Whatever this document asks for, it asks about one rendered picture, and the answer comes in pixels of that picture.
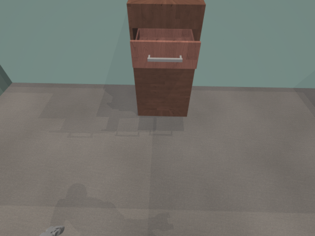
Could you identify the cabinet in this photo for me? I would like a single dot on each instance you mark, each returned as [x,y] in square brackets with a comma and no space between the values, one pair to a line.
[164,91]

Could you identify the handle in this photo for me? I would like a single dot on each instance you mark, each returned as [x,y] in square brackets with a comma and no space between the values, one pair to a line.
[165,59]

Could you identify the left robot hand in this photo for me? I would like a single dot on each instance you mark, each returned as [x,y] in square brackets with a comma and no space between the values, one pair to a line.
[53,231]

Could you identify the drawer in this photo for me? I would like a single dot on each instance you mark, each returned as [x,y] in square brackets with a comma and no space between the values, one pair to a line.
[165,43]

